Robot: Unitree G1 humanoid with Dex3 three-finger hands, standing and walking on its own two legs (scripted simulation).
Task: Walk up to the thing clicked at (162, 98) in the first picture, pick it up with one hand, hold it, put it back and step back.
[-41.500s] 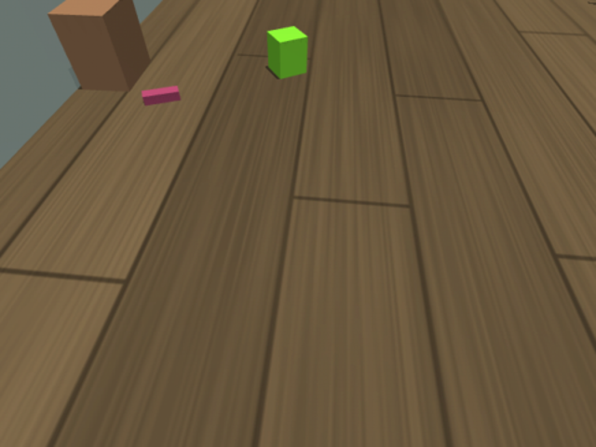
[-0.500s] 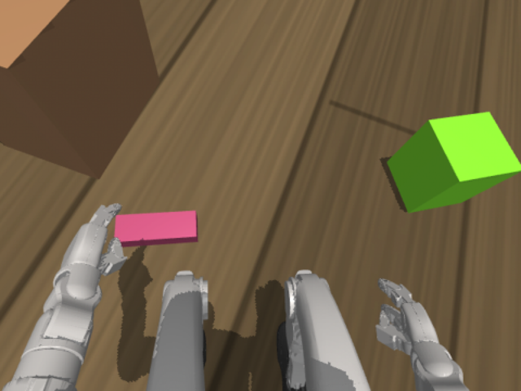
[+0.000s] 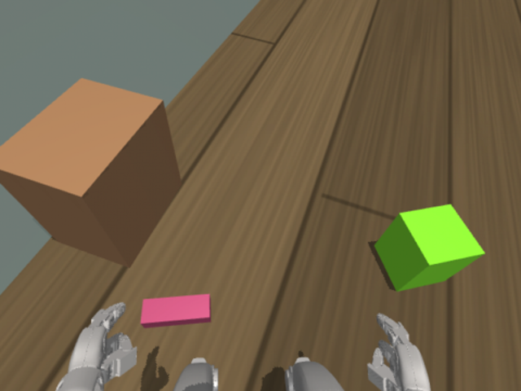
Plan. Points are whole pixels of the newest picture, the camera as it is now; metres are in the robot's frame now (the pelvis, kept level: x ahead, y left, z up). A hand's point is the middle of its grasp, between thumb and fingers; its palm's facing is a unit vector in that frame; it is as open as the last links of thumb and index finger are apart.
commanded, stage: home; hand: left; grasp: from above
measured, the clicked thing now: (177, 310) +0.43 +0.22 -0.65
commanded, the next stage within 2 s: none
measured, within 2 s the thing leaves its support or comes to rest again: neither
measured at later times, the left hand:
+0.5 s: hand (124, 368) +0.18 +0.18 -0.02, palm faces +0.09 -0.98 -0.19, open 7.4 cm
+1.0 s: hand (125, 365) +0.18 +0.18 -0.02, palm faces +0.07 -0.98 -0.19, open 7.4 cm
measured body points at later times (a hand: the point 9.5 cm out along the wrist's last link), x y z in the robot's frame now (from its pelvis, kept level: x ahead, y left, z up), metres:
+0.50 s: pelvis +0.02 +0.00 +0.03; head +0.04 +0.00 +0.48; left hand +0.17 +0.23 +0.00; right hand +0.20 -0.24 -0.02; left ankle +0.03 +0.12 -0.65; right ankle +0.01 -0.14 -0.65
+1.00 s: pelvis +0.02 +0.00 +0.03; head +0.03 +0.00 +0.48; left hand +0.17 +0.23 +0.00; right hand +0.18 -0.25 -0.03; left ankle +0.03 +0.12 -0.65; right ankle +0.01 -0.14 -0.65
